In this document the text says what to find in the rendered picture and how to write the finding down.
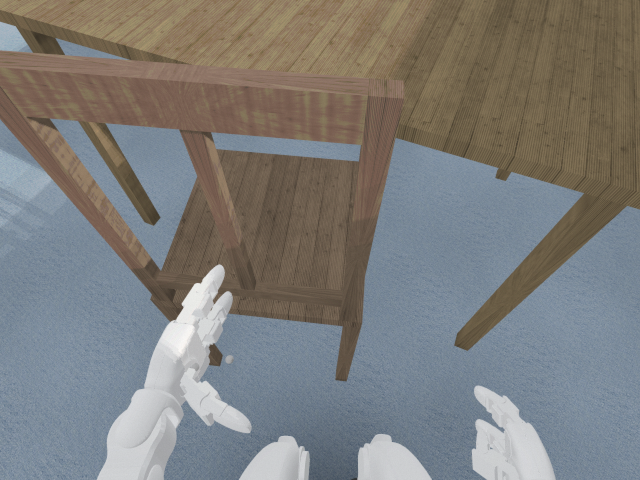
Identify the robot right hand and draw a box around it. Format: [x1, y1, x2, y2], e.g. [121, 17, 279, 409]
[472, 386, 556, 480]

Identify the robot left shin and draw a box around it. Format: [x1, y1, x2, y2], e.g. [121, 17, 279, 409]
[278, 436, 299, 448]

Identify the table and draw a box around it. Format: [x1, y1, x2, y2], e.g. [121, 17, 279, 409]
[0, 0, 640, 351]

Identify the left robot thigh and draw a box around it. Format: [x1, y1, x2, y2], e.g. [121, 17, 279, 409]
[239, 442, 310, 480]

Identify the left robot forearm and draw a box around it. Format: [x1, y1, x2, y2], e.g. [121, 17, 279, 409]
[97, 388, 184, 480]

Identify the robot left hand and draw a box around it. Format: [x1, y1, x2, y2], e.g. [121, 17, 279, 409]
[144, 264, 252, 433]

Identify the chair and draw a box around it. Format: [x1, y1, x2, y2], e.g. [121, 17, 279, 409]
[0, 50, 404, 381]

